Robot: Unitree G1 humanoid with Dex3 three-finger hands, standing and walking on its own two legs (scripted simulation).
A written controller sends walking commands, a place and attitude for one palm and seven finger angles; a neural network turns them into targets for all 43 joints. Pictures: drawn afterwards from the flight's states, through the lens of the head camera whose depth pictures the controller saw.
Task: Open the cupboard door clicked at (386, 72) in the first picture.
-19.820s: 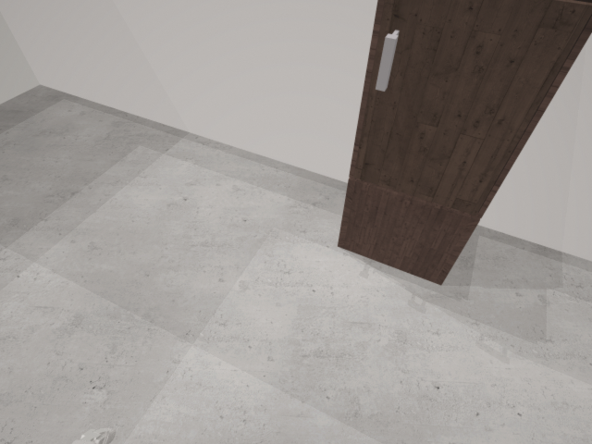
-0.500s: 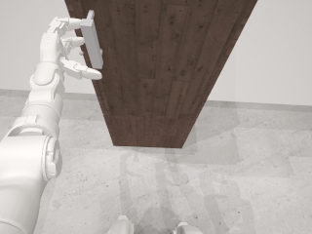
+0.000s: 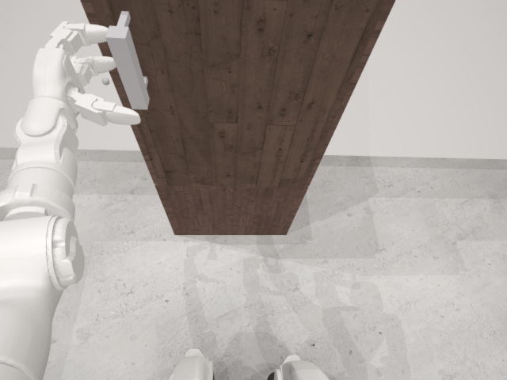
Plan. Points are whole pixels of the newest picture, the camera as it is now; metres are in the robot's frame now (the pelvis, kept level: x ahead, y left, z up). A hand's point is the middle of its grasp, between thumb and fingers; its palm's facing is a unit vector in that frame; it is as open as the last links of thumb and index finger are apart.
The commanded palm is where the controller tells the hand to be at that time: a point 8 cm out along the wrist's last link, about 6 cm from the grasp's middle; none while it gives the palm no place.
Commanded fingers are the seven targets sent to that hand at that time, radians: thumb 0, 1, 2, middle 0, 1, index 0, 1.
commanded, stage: move the hooked fingers beside the handle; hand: left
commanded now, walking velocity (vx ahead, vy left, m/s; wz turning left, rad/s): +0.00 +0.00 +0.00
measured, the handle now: (133, 62) +0.57 +0.16 +0.13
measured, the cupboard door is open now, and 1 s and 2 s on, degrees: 0 0 0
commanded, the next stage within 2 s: slide the fingers in behind the handle in 1.82 s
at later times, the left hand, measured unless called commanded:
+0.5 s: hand (100, 80) +0.53 +0.20 +0.13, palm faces +0.00 -1.00 +0.00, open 14.0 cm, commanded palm +0.51 +0.24 +0.13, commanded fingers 0.00 -0.50 0.30 -0.30 -1.20 -0.30 -1.20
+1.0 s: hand (85, 80) +0.53 +0.22 +0.13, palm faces -0.01 -1.00 +0.00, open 14.0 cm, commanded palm +0.50 +0.27 +0.13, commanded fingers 0.00 -0.50 0.30 -0.30 -1.20 -0.30 -1.20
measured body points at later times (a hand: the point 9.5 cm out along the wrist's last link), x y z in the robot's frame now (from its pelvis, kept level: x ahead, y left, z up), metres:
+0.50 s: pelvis +0.01 +0.00 +0.00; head +0.11 +0.02 +0.44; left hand +0.52 +0.25 +0.14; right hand +0.00 -0.27 -0.11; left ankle +0.02 +0.11 -0.69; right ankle -0.02 -0.13 -0.69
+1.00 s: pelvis +0.01 +0.00 +0.00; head +0.11 +0.02 +0.44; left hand +0.52 +0.28 +0.13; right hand -0.01 -0.27 -0.10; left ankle +0.02 +0.11 -0.69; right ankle -0.02 -0.13 -0.69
